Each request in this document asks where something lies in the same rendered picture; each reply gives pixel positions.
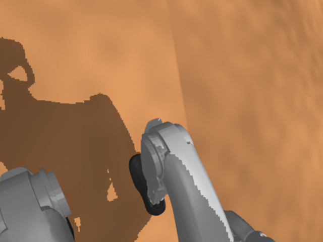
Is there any left robot foot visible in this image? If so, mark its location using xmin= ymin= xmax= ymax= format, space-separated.
xmin=66 ymin=217 xmax=75 ymax=240

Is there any right robot arm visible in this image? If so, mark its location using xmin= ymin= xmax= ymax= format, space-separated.
xmin=245 ymin=231 xmax=275 ymax=242

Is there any right robot hand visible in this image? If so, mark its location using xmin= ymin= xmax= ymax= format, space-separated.
xmin=223 ymin=208 xmax=255 ymax=242

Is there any right robot foot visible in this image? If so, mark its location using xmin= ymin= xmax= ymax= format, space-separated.
xmin=129 ymin=154 xmax=166 ymax=216

